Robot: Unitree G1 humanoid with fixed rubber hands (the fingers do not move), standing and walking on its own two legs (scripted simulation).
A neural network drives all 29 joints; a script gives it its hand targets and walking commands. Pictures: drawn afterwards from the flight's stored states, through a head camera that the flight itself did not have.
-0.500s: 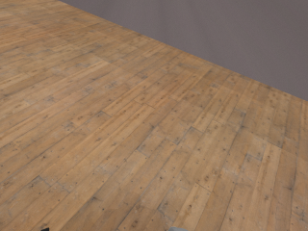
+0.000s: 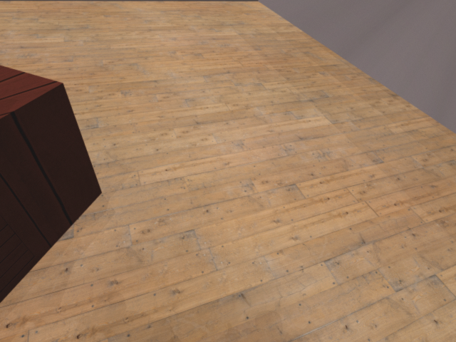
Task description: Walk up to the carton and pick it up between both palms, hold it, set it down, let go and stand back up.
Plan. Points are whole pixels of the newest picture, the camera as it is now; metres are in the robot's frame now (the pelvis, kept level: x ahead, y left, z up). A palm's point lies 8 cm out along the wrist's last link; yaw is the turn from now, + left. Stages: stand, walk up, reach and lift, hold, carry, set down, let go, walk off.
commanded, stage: walk up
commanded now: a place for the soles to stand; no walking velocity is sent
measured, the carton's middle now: out of the picture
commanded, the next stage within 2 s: none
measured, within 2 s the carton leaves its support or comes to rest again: neither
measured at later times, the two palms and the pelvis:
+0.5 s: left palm (32, 341) +0.16 +0.34 -0.09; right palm (311, 279) +0.31 -0.18 -0.12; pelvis +0.18 +0.06 -0.01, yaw +23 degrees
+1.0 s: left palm out of the picture +0.17 +0.43 -0.14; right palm (197, 171) +0.59 +0.10 -0.08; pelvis +0.33 +0.20 -0.01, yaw +47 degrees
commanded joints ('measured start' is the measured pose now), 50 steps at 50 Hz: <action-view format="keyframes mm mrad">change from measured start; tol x32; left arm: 1 -116 9 -37 -176 -40 18 -52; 50 154 68 -28 -252 -60 -12 -88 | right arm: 1 247 -320 -90 22 3 -56 -76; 50 28 -141 -14 -125 -7 -85 -153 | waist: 1 -186 428 95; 21 55 -242 -109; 50 -19 201 24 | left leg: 1 301 47 -558 -506 -447 181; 17 -94 -88 -458 -326 68 159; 23 -432 -129 -151 607 -53 -43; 41 307 -201 59 -161 138 84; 43 555 151 -758 -405 -233 276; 50 81 48 -423 -422 164 257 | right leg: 1 -620 158 106 550 -375 -26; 18 86 237 341 -28 170 -30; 22 207 -365 1246 -483 -617 -280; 34 69 -105 186 -358 202 -207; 41 -63 -30 22 233 377 -146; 44 -553 140 341 710 -220 -23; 50 -366 85 381 510 -92 2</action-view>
